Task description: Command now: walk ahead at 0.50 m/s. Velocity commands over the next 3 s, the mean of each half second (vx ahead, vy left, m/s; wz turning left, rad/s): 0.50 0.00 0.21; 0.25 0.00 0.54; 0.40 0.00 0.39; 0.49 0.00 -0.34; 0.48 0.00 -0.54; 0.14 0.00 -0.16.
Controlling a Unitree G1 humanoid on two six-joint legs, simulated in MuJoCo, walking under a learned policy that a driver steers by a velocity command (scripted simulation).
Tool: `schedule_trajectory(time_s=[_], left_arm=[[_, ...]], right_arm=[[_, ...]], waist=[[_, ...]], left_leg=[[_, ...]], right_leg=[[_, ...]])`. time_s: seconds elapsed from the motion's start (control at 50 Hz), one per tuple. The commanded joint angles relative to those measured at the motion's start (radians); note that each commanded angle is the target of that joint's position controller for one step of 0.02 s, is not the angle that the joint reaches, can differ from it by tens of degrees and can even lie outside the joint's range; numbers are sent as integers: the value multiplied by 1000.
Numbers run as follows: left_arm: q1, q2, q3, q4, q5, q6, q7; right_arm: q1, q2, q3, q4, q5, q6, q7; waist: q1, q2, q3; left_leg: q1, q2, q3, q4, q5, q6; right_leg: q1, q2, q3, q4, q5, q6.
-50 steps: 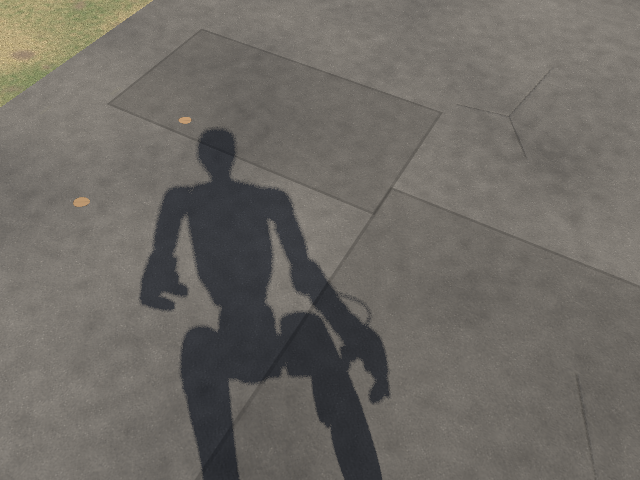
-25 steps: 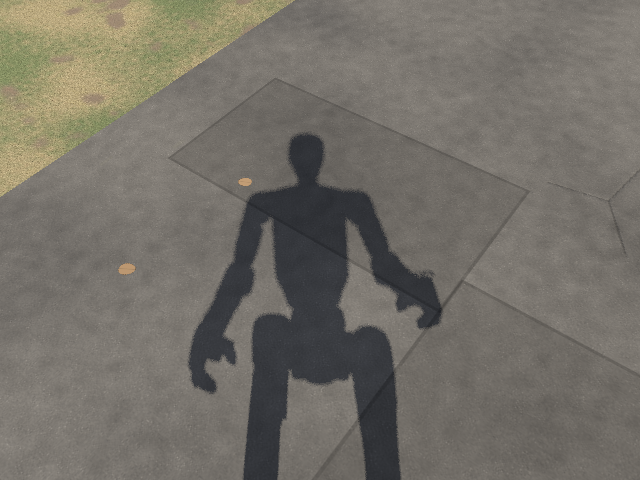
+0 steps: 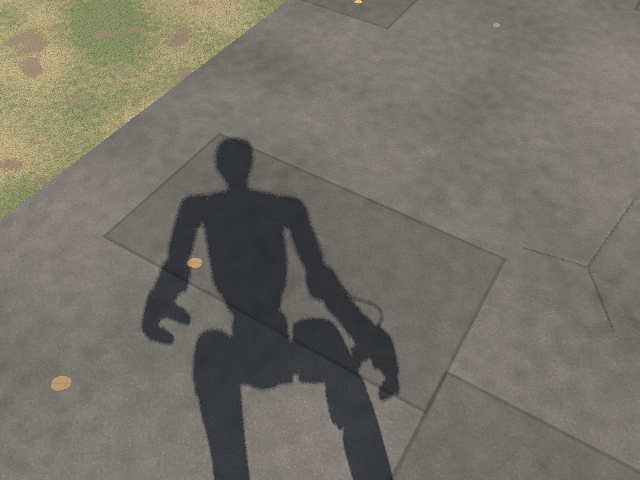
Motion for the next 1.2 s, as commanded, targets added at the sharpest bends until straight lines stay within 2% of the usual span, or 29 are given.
schedule_trajectory(time_s=[0.02,0.1,0.16,0.2,0.22,0.24,0.26,0.28,0.3,0.32,0.34,0.36,0.4,0.46,0.6,0.66,0.7,0.72,0.74,0.76,0.78,0.8,0.82,0.84,0.9,0.96,1.0,1.12,1.2], left_arm=[[-62,28,1,-63,0,-15,-8],[-182,27,-7,-100,-11,-24,-28],[-218,47,-4,-125,-11,-33,-44],[-145,79,10,-110,-9,-40,-45],[-25,112,29,-75,-6,-43,-39],[152,170,53,-29,5,-44,-29],[274,267,79,-8,20,-37,-20],[301,205,61,-1,8,-29,-20],[238,146,41,-6,4,-29,-17],[163,116,31,-17,3,-30,-14],[95,83,22,-16,6,-34,-16],[51,56,15,-16,12,-43,-17],[13,46,17,-4,18,-55,-20],[19,75,28,20,24,-63,-10],[59,131,41,49,13,-29,26],[64,163,53,55,-13,1,35],[31,182,63,41,-31,18,43],[12,176,61,33,-36,26,43],[43,152,53,34,-24,24,37],[122,23,17,4,46,17,25],[185,48,7,-7,28,2,11],[91,120,24,-11,-8,-5,4],[21,116,23,-37,-18,-4,9],[1,109,24,-26,-2,3,23],[21,120,35,-32,13,35,34],[-13,88,25,-42,16,35,31],[-54,86,23,-55,13,28,26],[-121,93,24,-79,-2,-16,8],[-25,90,29,-52,-10,-46,-4]], right_arm=[[-35,-167,-35,-52,8,-13,-15],[45,-181,-39,-9,18,2,-19],[65,-189,-45,13,24,19,-24],[46,-203,-50,15,27,29,-28],[23,-199,-48,9,27,34,-29],[20,-161,-32,-7,16,33,-29],[122,-53,0,-29,7,17,-23],[129,-60,1,-14,18,-1,-21],[49,-158,-28,-33,48,-8,-18],[-17,-163,-31,-54,55,-9,-20],[-46,-152,-35,-58,44,-3,-25],[-29,-138,-42,-51,37,11,-28],[9,-88,-40,-40,38,40,-28],[-38,-74,-43,-70,31,61,-31],[-247,-35,-26,-162,7,45,15],[-242,-66,-38,-197,8,55,34],[-149,-112,-60,-191,6,60,40],[-42,-153,-82,-168,9,58,37],[46,-214,-108,-150,6,57,16],[22,-314,-120,-160,5,65,-9],[-3,-321,-110,-216,-15,54,2],[-29,-258,-98,-239,-7,51,11],[-88,-217,-87,-242,9,46,9],[-136,-186,-79,-245,20,47,3],[-177,-164,-71,-264,-2,59,-15],[-163,-186,-79,-276,10,60,-34],[-163,-194,-81,-283,14,62,-44],[-117,-199,-80,-278,17,69,-44],[-127,-161,-63,-280,17,79,-39]], waist=[[13,101,29],[-30,95,61],[-19,103,69],[35,124,29],[102,118,-42],[173,87,-179],[163,-115,-344],[176,-218,-425],[176,-135,-271],[151,-94,-160],[121,-55,-80],[85,-79,-45],[49,-77,-15],[38,-35,23],[96,3,72],[77,-27,34],[18,-49,-24],[-41,-26,-77],[-82,61,-135],[31,327,-207],[38,298,-426],[-18,134,-414],[-1,95,-286],[26,30,-196],[82,95,-153],[67,117,-148],[51,150,-126],[13,177,-91],[72,179,-78]], left_leg=[[-36,241,-123,-137,198,134],[59,276,-119,-112,175,131],[152,322,-148,-49,243,116],[168,321,-165,41,402,98],[138,280,-140,170,525,76],[1,222,-106,393,450,45],[-408,73,-27,787,78,-34],[-552,21,-143,972,-421,-44],[-633,81,-185,1048,-380,-32],[-643,132,-152,1033,-293,-24],[-611,164,-142,980,-219,-26],[-553,194,-151,935,-164,-28],[-483,208,-148,911,-114,-37],[-549,213,-160,837,-4,-54],[-495,161,-22,446,238,-57],[-464,126,5,388,147,-28],[-353,69,41,367,51,9],[-220,32,50,292,101,37],[-29,43,-19,205,338,74],[238,273,-336,311,858,179],[403,454,-745,223,750,396],[359,406,-658,165,610,353],[241,354,-548,142,477,299],[110,310,-483,118,394,251],[-107,246,-422,59,272,214],[-153,204,-427,0,-77,207],[-163,194,-458,-26,-244,192],[-157,183,-515,-1,-326,166],[-233,148,-522,74,-398,127]], right_leg=[[27,10,-16,-167,164,7],[30,40,-32,-298,186,-4],[32,52,-21,-355,92,-36],[160,86,-39,-386,21,-59],[336,112,-65,-418,30,-81],[629,47,-11,-367,63,-123],[1059,-217,367,-375,-47,-252],[1099,-299,633,-515,-179,-292],[972,-266,519,-551,-270,-244],[829,-235,389,-582,-256,-212],[694,-196,293,-630,-205,-196],[605,-164,208,-667,-147,-179],[510,-139,99,-721,-61,-179],[501,-137,-18,-751,54,-189],[565,-108,-237,-689,391,-157],[678,-142,-250,-577,552,-136],[707,-143,-253,-414,721,-109],[687,-111,-265,-253,697,-79],[575,-49,-277,-16,484,-17],[251,91,-262,314,-440,48],[67,212,-35,575,-679,76],[23,155,61,587,-587,51],[-16,124,47,521,-489,35],[-4,86,46,445,-420,37],[135,76,46,288,-337,31],[144,87,36,98,-263,44],[140,97,42,-9,-206,51],[213,135,38,-227,-165,46],[433,137,1,-412,-107,-1]])
Next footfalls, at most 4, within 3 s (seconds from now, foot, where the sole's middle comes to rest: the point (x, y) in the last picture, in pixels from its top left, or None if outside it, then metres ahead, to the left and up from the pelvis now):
0.24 right None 0.32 -0.16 -0.79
0.74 left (257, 461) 0.54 0.11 -0.79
1.24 right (338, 399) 0.67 -0.07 -0.79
1.66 left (171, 382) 0.73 0.31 -0.79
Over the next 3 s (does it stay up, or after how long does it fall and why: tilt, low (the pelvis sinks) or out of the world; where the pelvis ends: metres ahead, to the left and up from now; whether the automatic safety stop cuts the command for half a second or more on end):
stays up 1.26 0.31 -0.02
